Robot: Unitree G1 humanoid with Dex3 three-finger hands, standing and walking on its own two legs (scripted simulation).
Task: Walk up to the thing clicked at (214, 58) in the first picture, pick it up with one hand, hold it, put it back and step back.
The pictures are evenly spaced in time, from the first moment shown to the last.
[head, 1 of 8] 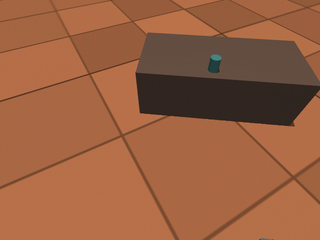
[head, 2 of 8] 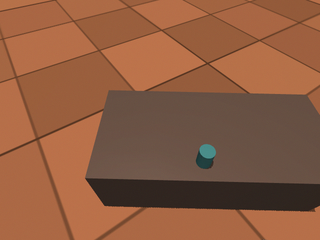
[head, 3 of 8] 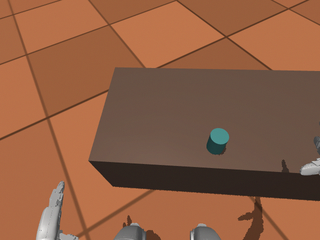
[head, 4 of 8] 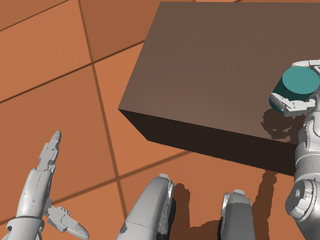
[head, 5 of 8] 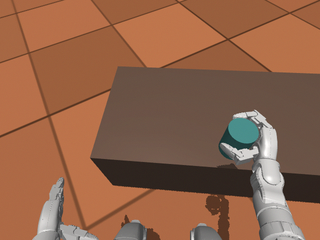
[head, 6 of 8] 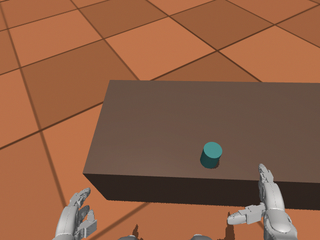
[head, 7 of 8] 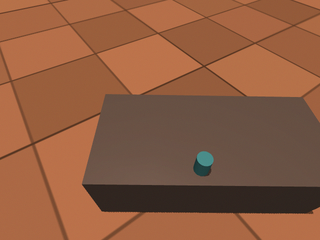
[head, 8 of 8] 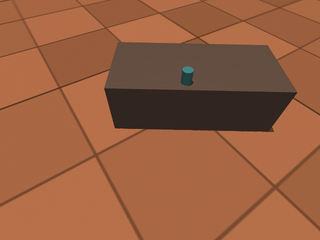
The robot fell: no
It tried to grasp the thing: yes
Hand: right
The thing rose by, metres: 0.31
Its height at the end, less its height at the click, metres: +0.00
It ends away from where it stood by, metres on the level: 0.02
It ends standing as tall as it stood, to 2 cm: yes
